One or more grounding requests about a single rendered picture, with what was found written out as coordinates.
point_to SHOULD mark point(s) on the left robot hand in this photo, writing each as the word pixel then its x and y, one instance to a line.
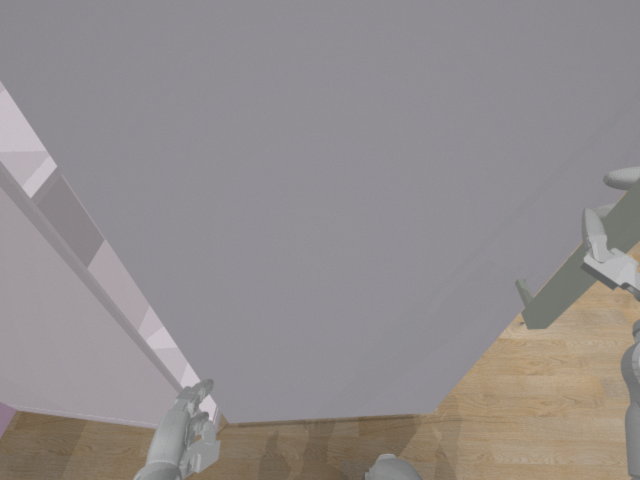
pixel 173 441

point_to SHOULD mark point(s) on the fridge door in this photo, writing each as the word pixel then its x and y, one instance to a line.
pixel 327 203

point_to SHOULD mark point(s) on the robot right shin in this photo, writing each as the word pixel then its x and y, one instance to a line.
pixel 386 456

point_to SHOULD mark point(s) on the handle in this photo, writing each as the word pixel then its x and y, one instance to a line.
pixel 622 227

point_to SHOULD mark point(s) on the right robot thigh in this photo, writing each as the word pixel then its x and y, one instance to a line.
pixel 392 469

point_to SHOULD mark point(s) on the right robot hand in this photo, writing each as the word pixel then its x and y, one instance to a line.
pixel 613 268

